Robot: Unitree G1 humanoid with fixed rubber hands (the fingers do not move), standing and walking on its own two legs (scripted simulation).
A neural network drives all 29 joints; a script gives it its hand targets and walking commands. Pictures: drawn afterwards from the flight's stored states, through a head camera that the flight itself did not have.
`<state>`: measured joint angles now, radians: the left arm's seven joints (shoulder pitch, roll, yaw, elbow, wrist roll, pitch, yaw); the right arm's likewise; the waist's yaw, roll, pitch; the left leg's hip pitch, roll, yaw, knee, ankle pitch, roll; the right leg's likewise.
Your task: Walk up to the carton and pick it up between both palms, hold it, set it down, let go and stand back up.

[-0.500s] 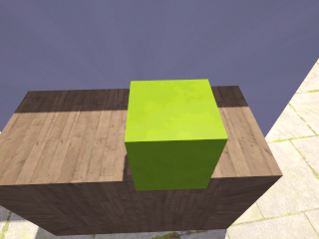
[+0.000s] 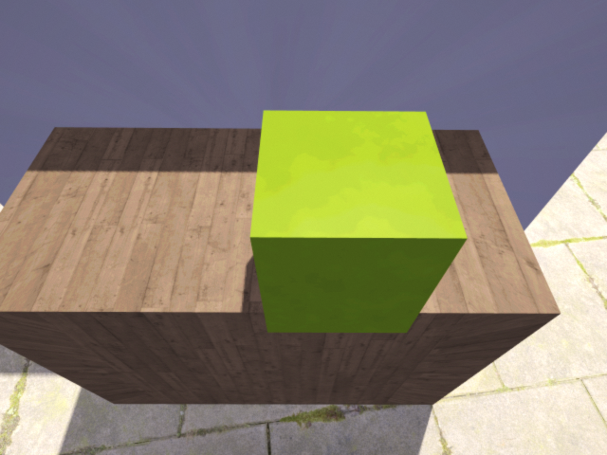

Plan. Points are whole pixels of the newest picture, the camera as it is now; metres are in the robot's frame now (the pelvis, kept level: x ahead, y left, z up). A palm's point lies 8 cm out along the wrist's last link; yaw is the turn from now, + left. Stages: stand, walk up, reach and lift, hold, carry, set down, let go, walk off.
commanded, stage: reach and lift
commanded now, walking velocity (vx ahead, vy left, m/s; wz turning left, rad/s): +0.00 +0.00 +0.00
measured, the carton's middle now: (340, 230) +0.41 -0.02 +0.05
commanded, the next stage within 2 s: none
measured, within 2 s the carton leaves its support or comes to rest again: neither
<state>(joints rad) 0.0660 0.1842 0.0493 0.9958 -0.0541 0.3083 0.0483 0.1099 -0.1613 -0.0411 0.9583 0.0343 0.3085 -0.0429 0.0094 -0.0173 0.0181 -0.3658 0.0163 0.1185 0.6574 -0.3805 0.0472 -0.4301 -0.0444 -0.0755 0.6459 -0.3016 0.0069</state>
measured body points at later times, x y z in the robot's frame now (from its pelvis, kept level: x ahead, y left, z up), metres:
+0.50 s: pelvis -0.03 -0.01 +0.01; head +0.04 +0.01 +0.45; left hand +0.12 +0.23 -0.12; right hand +0.15 -0.22 -0.11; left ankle -0.03 +0.09 -0.72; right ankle +0.01 -0.14 -0.72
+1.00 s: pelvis -0.07 -0.04 +0.01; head -0.08 -0.03 +0.46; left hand +0.06 +0.20 -0.09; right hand +0.10 -0.22 -0.07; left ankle -0.03 +0.09 -0.72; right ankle +0.01 -0.14 -0.72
